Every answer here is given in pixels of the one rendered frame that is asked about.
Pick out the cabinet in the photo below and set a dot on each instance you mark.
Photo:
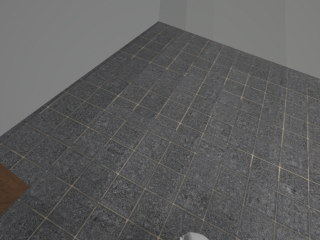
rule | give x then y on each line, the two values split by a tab
11	188

